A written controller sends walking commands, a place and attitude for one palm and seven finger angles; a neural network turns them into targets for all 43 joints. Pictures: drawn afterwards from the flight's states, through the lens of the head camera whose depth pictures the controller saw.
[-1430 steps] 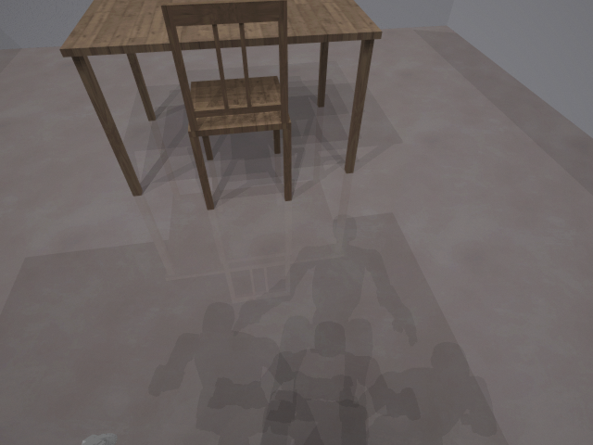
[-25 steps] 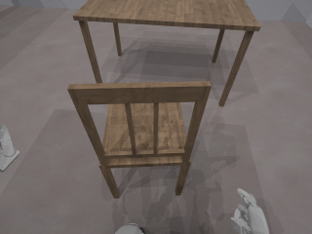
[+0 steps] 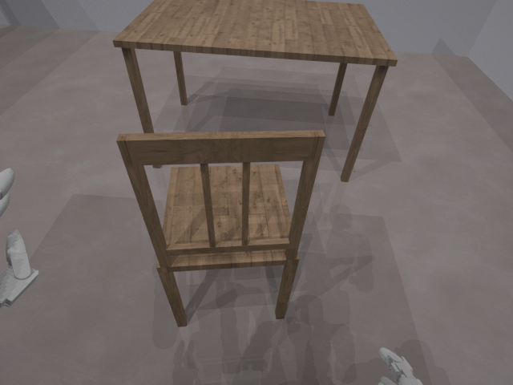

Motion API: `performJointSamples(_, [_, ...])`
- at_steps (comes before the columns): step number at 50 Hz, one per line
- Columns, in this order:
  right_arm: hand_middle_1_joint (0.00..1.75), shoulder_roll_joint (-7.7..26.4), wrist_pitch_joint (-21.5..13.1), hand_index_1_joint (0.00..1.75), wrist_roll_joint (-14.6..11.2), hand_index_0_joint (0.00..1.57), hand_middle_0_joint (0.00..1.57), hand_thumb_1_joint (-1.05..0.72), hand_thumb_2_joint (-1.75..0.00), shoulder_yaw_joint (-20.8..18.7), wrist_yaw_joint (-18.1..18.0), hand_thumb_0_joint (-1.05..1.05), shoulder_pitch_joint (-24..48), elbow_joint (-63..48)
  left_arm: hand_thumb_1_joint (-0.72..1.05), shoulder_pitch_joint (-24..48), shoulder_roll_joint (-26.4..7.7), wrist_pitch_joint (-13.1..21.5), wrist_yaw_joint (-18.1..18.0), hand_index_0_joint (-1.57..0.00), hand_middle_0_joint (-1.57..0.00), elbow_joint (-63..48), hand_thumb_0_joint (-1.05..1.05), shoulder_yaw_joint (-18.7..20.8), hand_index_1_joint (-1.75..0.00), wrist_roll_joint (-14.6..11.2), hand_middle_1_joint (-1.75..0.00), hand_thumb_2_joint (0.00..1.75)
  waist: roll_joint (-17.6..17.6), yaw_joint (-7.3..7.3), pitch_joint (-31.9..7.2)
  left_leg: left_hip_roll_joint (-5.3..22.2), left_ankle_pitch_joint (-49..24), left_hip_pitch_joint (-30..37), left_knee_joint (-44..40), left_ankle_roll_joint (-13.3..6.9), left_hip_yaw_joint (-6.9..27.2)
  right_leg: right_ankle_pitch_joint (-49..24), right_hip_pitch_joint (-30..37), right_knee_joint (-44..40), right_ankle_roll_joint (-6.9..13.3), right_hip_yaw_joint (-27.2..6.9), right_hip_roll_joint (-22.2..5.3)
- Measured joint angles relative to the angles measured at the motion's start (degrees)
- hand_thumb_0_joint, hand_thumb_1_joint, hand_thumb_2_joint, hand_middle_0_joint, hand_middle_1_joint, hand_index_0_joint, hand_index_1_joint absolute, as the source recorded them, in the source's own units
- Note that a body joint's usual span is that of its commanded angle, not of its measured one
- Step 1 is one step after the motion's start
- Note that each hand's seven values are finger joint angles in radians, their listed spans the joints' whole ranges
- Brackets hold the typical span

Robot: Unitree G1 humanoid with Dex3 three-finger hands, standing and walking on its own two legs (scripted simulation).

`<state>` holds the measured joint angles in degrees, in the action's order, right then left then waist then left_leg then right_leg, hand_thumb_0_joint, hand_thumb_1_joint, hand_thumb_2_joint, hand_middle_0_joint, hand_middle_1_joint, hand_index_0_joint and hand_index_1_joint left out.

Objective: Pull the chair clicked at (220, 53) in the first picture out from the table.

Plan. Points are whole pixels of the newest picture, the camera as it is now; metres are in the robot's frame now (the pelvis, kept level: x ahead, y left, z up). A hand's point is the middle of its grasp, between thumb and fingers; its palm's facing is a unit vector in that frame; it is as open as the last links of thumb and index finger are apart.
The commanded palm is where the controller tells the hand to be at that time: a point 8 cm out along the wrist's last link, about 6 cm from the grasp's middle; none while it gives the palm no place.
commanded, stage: stop stepping back and stand still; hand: left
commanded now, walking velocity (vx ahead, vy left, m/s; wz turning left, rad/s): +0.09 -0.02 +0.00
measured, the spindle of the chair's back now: (208, 208) +0.52 +0.13 -0.09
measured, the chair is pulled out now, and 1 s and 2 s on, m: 0.71 0.71 0.71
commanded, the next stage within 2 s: let the arm hang, fingers relaxed in 0.62 s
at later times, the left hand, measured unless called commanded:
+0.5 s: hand (54, 249) +0.23 +0.25 +0.16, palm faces +0.39 -0.78 -0.49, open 7.4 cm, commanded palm +0.17 +0.29 +0.18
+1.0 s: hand out of the picture +0.09 +0.16 -0.16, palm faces +0.04 -0.99 -0.17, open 7.1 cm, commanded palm none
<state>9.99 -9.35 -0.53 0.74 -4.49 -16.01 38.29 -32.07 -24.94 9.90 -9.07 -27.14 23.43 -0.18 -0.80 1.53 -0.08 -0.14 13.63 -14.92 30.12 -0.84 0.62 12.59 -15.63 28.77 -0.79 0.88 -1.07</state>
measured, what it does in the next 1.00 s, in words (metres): stands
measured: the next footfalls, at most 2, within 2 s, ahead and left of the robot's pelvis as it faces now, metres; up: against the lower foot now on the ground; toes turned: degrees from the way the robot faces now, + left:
none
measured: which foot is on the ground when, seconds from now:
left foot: down 0.00-1.00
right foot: down 0.00-1.00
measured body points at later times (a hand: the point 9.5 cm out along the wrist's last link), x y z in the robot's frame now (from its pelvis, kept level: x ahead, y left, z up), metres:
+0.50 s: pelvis +0.03 -0.01 +0.01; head +0.03 +0.00 +0.46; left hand +0.21 +0.29 +0.19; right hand +0.20 -0.25 -0.07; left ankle +0.03 +0.11 -0.74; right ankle +0.05 -0.13 -0.74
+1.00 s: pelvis +0.02 +0.00 +0.00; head +0.03 +0.01 +0.45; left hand +0.09 +0.22 -0.15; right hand +0.10 -0.23 -0.14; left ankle +0.03 +0.11 -0.74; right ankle +0.05 -0.13 -0.74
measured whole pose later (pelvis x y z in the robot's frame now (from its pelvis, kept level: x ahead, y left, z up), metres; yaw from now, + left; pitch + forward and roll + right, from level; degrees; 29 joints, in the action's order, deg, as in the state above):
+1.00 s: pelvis +0.02 +0.00 +0.00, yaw +1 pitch -1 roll +0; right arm 10.0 0.1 1.5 1.8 0.2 -13.8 50.7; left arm -16.7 -9.3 -3.5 -1.8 46.6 -0.1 0.2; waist -1.7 0.9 1.9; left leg -0.7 15.3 -13.6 30.2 -0.3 1.5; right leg 14.0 -14.4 29.9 -0.6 1.7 -1.7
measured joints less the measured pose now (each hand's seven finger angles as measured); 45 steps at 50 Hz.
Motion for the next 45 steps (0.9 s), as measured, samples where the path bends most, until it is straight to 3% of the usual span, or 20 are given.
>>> performJointSamples(4, [0.30,-0.2,0.1,0.30,0.1,0.20,0.20,-0.90,-0.90,0.3,0.2,0.02,-0.2,1.0,0.89,-0.6,-0.4,1.3,0.0,-0.21,-0.21,-0.6,0.02,0.5,-0.30,0.0,-0.30,0.90,0.9,-0.99,-0.2,1.0,1.2,-0.6,1.3,0.3,0.4,-1.6,0.3,-0.8,0.7,0.4,1.0])
performJointSamples(9, [0.30,1.3,0.7,0.30,0.5,0.20,0.20,-0.90,-0.90,0.0,0.2,0.02,0.5,2.0,0.89,1.3,2.0,0.6,-0.4,-0.22,-0.21,2.1,0.02,0.0,-0.30,-0.5,-0.30,0.90,2.3,-2.03,-0.9,1.7,2.3,-0.9,1.8,0.3,0.5,-1.6,0.5,-1.6,0.9,0.5,1.8])
performJointSamples(15, [0.30,2.4,1.2,0.30,0.3,0.20,0.20,-0.90,-0.90,-0.8,-0.2,0.02,2.5,1.5,0.89,2.3,3.5,-0.9,-0.4,-0.21,-0.21,2.7,0.02,-1.7,-0.30,-0.8,-0.30,0.90,1.5,-1.72,-0.2,1.5,0.8,1.4,-1.0,1.2,0.1,-1.5,2.0,-2.8,0.8,0.0,1.6])
performJointSamples(22, [0.30,2.2,1.2,0.30,-0.2,0.20,0.20,-0.90,-0.90,-1.5,-0.2,0.02,4.6,-0.9,0.89,0.3,0.8,0.3,0.1,-0.21,-0.21,0.2,0.02,-0.9,-0.30,-1.2,-0.30,0.90,0.6,-0.99,0.8,1.3,0.4,3.1,-3.4,1.2,-0.1,-1.5,3.3,-4.4,0.7,-0.2,1.3])
performJointSamples(36, [0.30,1.2,3.0,0.30,-0.4,0.20,0.20,-0.90,-0.90,-0.6,-0.2,0.01,5.1,-1.5,0.89,0.3,1.7,-0.8,0.0,-0.21,-0.21,0.9,0.02,-1.8,-0.30,-2.0,-0.30,0.90,0.9,-2.23,1.3,0.9,0.4,4.4,-4.7,0.9,-0.1,-1.6,4.8,-6.0,0.2,-0.2,0.9])
performJointSamples(38, [0.30,2.2,1.8,0.30,0.3,0.20,0.20,-0.90,-0.90,-1.5,2.2,0.01,5.5,1.1,0.89,4.6,1.2,-0.3,2.5,-0.21,-0.21,8.8,0.01,-5.2,-0.30,0.2,-0.30,0.90,1.7,-2.40,0.2,0.2,0.8,1.8,-2.6,0.7,0.6,-0.8,2.4,-3.5,0.1,0.6,0.2])
performJointSamples(42, [0.30,3.8,6.2,0.30,1.7,0.20,0.20,-0.90,-0.90,-1.4,4.5,0.01,7.0,6.7,0.90,14.7,5.9,-8.2,6.6,-0.20,-0.20,37.8,0.01,-14.7,-0.30,1.3,-0.30,0.90,3.7,-2.13,-1.7,-1.2,2.1,-1.2,1.2,0.1,1.2,1.8,-0.8,1.4,-0.5,1.2,-1.2])
performJointSamples(45, [0.29,2.6,8.5,0.30,2.2,0.20,0.20,-0.90,-0.90,-0.2,4.9,0.01,6.3,8.6,0.91,17.3,10.1,-12.7,7.7,-0.20,-0.19,56.6,0.01,-19.9,-0.30,1.5,-0.30,0.90,2.5,-1.02,-0.7,-1.5,2.3,-0.4,1.5,0.0,0.8,2.5,-0.7,3.0,-0.4,0.8,-1.5])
